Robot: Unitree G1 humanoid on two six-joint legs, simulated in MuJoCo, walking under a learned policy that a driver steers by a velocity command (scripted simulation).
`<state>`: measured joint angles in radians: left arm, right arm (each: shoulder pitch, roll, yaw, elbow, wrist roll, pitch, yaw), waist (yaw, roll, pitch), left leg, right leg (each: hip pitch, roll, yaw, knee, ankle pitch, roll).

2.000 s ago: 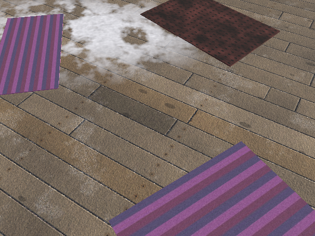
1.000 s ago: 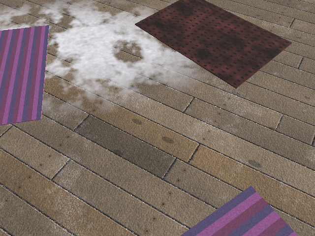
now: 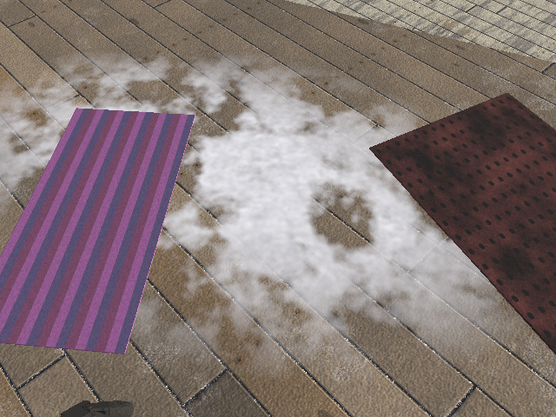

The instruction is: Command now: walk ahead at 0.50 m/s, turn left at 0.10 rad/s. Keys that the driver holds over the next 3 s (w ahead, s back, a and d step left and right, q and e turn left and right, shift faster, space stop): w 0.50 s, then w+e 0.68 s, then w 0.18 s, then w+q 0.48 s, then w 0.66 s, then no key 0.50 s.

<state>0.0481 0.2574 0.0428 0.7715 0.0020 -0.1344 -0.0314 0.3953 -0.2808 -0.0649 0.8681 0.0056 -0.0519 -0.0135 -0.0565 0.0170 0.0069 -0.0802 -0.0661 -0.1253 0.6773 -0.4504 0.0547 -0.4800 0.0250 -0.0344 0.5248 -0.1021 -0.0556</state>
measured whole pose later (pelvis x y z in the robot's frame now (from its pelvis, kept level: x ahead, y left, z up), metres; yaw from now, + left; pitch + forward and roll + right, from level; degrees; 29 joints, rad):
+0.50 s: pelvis +0.27 +0.02 +0.00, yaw +0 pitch +3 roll -1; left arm 0.42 0.28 0.05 0.94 -0.02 -0.06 0.00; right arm 0.02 -0.24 -0.03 0.69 0.01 -0.10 0.04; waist 0.09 0.02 0.01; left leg -0.50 0.02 0.02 0.48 -0.03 0.07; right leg 0.07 0.03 -0.01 0.30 -0.41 -0.01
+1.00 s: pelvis +0.53 +0.01 +0.01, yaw -13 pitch +2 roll +2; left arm 0.10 0.24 0.05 0.76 -0.02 -0.03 -0.05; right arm 0.32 -0.26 -0.08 0.89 0.01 -0.07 -0.01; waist -0.07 -0.03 0.03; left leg 0.10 -0.01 0.26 0.23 -0.35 -0.01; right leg -0.63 -0.08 -0.02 0.66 -0.03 -0.05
